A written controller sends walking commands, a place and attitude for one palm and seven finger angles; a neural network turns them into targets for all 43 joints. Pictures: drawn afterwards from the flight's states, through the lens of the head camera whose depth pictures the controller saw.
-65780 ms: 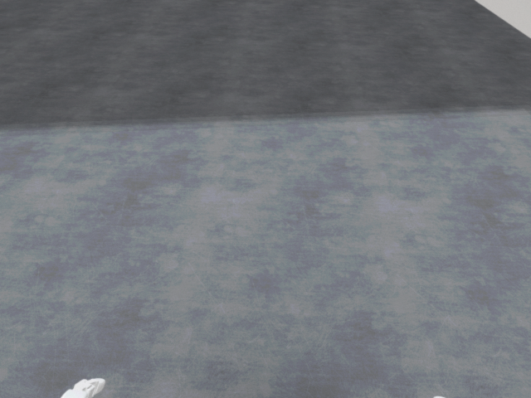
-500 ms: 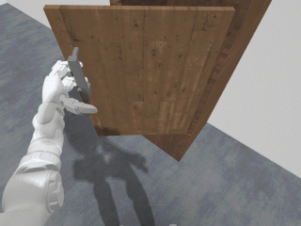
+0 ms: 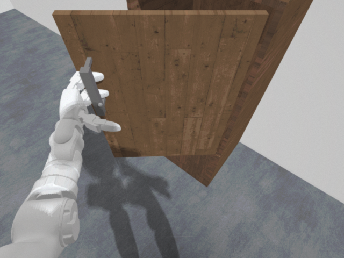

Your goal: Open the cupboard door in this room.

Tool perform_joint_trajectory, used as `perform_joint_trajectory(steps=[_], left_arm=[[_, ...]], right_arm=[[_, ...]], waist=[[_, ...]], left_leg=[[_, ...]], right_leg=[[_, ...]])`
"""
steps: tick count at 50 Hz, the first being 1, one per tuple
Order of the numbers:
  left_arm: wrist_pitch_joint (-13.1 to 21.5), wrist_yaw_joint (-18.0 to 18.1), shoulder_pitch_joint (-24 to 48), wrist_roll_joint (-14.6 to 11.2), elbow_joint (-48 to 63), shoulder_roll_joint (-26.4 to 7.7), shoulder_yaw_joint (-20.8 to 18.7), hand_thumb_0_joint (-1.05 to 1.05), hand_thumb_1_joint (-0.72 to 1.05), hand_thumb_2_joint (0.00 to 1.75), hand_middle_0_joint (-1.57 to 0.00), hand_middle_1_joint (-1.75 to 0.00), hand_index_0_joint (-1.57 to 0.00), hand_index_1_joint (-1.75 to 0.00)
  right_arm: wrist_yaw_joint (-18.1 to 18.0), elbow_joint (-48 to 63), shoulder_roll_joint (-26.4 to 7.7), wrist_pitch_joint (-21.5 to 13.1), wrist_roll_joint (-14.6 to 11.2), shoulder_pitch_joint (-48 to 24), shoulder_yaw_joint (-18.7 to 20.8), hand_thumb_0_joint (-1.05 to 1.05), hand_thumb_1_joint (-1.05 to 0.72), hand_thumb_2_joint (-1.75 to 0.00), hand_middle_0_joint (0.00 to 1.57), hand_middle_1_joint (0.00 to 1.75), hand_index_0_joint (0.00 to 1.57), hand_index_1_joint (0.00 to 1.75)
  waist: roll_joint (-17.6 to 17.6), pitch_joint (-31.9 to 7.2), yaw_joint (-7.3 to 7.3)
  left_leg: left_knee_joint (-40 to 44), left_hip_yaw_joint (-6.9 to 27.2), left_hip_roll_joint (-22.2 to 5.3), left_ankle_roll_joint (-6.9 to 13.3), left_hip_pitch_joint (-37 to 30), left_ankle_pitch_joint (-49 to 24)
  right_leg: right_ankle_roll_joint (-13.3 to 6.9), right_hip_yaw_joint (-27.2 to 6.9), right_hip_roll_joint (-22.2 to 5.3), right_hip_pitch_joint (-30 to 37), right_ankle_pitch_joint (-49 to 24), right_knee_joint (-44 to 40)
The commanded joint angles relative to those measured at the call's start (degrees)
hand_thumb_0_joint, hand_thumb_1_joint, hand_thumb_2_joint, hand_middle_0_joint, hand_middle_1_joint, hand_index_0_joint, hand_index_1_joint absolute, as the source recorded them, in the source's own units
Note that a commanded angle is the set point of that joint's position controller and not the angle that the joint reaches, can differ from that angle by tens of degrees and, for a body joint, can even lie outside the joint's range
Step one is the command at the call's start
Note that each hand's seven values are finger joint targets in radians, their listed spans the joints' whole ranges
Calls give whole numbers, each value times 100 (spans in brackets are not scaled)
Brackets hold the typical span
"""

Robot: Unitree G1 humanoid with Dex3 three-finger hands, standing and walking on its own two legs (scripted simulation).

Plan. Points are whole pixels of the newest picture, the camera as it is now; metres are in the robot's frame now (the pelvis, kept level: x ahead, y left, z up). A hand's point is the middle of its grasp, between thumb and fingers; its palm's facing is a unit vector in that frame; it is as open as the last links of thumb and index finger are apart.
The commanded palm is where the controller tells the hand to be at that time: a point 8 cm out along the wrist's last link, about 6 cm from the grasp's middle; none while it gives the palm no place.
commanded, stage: slide the fingers in behind the handle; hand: left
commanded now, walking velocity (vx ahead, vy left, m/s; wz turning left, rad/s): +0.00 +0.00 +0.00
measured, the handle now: (95, 88) +0.51 +0.19 +0.10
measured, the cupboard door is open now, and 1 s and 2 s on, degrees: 41 40 75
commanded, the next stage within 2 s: close the thumb around the handle in 0.06 s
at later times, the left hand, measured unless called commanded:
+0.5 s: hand (99, 106) +0.45 +0.17 +0.09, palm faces +0.04 -1.00 +0.00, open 10.7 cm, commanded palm +0.42 +0.22 +0.10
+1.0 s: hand (101, 104) +0.45 +0.16 +0.10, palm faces +0.04 -1.00 +0.00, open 5.7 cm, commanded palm +0.42 +0.21 +0.10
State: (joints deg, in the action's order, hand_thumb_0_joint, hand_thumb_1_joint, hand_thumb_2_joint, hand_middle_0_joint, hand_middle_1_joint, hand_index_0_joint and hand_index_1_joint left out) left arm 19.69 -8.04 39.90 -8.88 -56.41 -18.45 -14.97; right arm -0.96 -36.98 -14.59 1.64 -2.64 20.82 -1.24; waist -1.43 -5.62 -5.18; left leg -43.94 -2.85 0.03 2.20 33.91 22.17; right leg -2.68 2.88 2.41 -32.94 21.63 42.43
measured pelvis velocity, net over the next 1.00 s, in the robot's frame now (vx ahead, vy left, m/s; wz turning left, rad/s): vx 0.00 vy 0.00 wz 0.00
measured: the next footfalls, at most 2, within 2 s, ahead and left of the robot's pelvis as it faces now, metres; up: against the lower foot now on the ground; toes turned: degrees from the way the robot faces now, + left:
none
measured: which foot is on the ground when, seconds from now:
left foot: down 0.00-1.00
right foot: down 0.00-1.00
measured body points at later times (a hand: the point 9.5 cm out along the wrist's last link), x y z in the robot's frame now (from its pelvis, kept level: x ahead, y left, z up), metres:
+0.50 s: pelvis +0.00 +0.00 +0.00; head +0.06 +0.00 +0.45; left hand +0.44 +0.22 +0.10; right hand +0.05 -0.26 -0.12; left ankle -0.01 +0.09 -0.71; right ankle -0.01 -0.09 -0.71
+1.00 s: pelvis +0.00 +0.00 +0.00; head +0.06 +0.00 +0.45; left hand +0.45 +0.22 +0.10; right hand +0.05 -0.26 -0.12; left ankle -0.01 +0.09 -0.71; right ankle -0.01 -0.09 -0.71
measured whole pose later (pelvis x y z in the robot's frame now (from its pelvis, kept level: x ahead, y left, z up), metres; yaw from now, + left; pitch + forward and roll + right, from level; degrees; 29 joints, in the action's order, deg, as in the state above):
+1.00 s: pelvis +0.00 +0.00 +0.00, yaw +0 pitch +12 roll -1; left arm 19.7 -7.1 41.1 -8.2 -57.2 -17.9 -15.0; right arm -0.9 -37.3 -14.5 1.8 -2.5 20.4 -1.2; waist -1.2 -5.5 -5.4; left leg -44.3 -2.7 0.3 2.4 34.5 22.2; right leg -2.5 3.0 2.2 -33.4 21.7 42.7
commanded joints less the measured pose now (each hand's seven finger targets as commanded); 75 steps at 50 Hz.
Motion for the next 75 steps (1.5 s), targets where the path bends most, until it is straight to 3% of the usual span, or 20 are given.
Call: perform_joint_trajectory(steps=[1,8,16,19,25,28,31,33,40,44,49,58,60,62,65,68,69,70,71,75], left_arm=[[286,58,2603,-75,1166,-1064,-149,0,-50,30,-30,-120,-30,-120],[450,125,2804,24,1168,-1187,-201,0,-50,30,-30,-120,-30,-120],[369,11,2340,-68,1137,-1265,-349,0,-5,49,-33,-125,-33,-125],[330,-28,2441,-96,1277,-1071,-155,0,12,56,-34,-127,-34,-127],[322,10,2564,-89,1213,-1289,-320,0,45,71,-37,-130,-37,-130],[389,-8,2578,-31,1345,-1267,-258,0,62,78,-38,-132,-38,-132],[355,-22,2481,-70,1101,-1270,-286,0,79,85,-39,-134,-39,-134],[385,-45,2608,-62,1289,-1126,-157,0,90,90,-40,-135,-40,-135],[370,56,2431,-48,1307,-949,-72,0,90,90,-40,-135,-40,-135],[318,150,2601,18,1014,-1248,-297,0,90,90,-40,-135,-40,-135],[352,125,2763,20,1144,-1087,-160,0,90,90,-40,-135,-40,-135],[224,39,999,-205,2087,-772,-124,0,90,90,-40,-135,-40,-135],[124,26,366,-272,2483,-613,-40,0,90,90,-40,-135,-40,-135],[56,46,-325,-311,3136,-486,32,0,90,90,-40,-135,-40,-135],[-123,119,-1198,-400,4062,-271,174,0,90,90,-40,-135,-40,-135],[-280,230,-2321,-358,4946,-96,334,0,90,90,-40,-135,-40,-135],[-433,1074,-2208,-734,5610,37,-458,0,90,90,-40,-135,-40,-135],[-598,1472,-2635,-535,5703,529,118,0,90,90,-40,-135,-40,-135],[-717,1832,-3017,-386,5672,453,44,0,90,90,-40,-135,-40,-135],[-1046,2941,-3283,267,6725,953,634,0,90,90,-40,-135,-40,-135]], right_arm=[[-69,481,-899,-140,3,362,338,0,-90,-90,20,30,20,30],[-65,412,-882,-169,23,372,330,0,-90,-90,20,30,20,30],[-57,502,-891,-136,11,369,337,0,-90,-90,20,30,20,30],[-53,535,-866,-127,-6,320,323,0,-90,-90,20,30,20,30],[-82,480,-892,-139,1,349,324,0,-90,-90,20,30,20,30],[-82,484,-885,-148,2,342,328,0,-90,-90,20,30,20,30],[-84,441,-901,-140,2,381,325,0,-90,-90,20,30,20,30],[-63,484,-887,-151,2,339,327,0,-90,-90,20,30,20,30],[-31,492,-886,-150,2,331,350,0,-90,-90,20,30,20,30],[-53,449,-918,-118,23,383,336,0,-90,-90,20,30,20,30],[-39,438,-894,-130,29,396,338,0,-90,-90,20,30,20,30],[32,805,-836,-153,-23,159,367,0,-90,-90,20,30,20,30],[49,939,-805,-185,-54,42,364,0,-90,-90,20,30,20,30],[69,1060,-761,-224,-76,-95,370,0,-90,-90,20,30,20,30],[72,1197,-710,-316,-104,-305,376,0,-90,-90,20,30,20,30],[70,1340,-640,-398,-121,-578,348,0,-90,-90,20,30,20,30],[61,1423,-458,-463,-89,-988,322,0,-90,-90,20,30,20,30],[98,1414,-429,-513,-37,-1007,273,0,-90,-90,20,30,20,30],[102,1371,-460,-520,3,-1011,292,0,-90,-90,20,30,20,30],[156,1434,-356,-407,167,-1280,253,0,-90,-90,20,30,20,30]], waist=[[16,-1796,-92],[-124,-2053,-95],[47,-2030,7],[2,-1930,-54],[102,-1864,-77],[-260,-2104,-30],[69,-1924,-87],[-229,-2038,-57],[-72,-2023,-49],[157,-1825,-74],[-179,-2050,-102],[103,-2166,249],[222,-2018,340],[18,-2031,453],[266,-1844,504],[48,-1562,594],[-100,-1626,1097],[66,-1407,874],[559,-1153,837],[180,-1216,764]], left_leg=[[324,372,-7,9,-1245,-1874],[288,388,-3,-10,-1362,-1923],[292,320,18,20,-1200,-2125],[322,314,15,13,-1229,-2026],[330,324,19,29,-1139,-1872],[318,359,16,-3,-1376,-2044],[307,357,5,21,-1258,-2006],[321,396,3,-16,-1416,-2094],[292,437,-25,-36,-1491,-2206],[330,411,-3,-7,-1183,-1865],[269,437,-22,-41,-1499,-2180],[372,297,-7,-11,-1391,-2445],[458,245,1,3,-1307,-2410],[494,222,-5,2,-1465,-2666],[596,184,-19,-6,-1478,-2631],[686,180,-39,-37,-1602,-2709],[695,154,50,-101,-1411,-2632],[754,147,17,-129,-1495,-2496],[780,206,-26,-134,-1356,-2336],[704,167,0,-156,-1471,-2192]], right_leg=[[154,-280,-58,591,-2139,-466],[152,-307,-55,626,-2159,-411],[153,-322,-59,932,-2535,-418],[168,-301,-57,819,-2439,-457],[177,-338,-62,837,-2326,-488],[143,-323,-65,778,-2320,-426],[159,-313,-57,779,-2339,-468],[135,-282,-57,668,-2290,-413],[128,-230,-27,562,-2244,-387],[155,-257,-43,593,-2068,-423],[132,-244,-35,494,-2203,-379],[135,-242,-36,1138,-2711,-422],[140,-240,-44,1329,-2825,-475],[130,-229,-67,1446,-2998,-478],[177,-212,-89,1589,-3107,-561],[170,-165,-118,1572,-3002,-592],[140,-70,-121,1756,-2844,-629],[160,-30,-110,1671,-2696,-647],[174,26,-112,1632,-2528,-681],[167,-65,-194,1625,-2434,-619]])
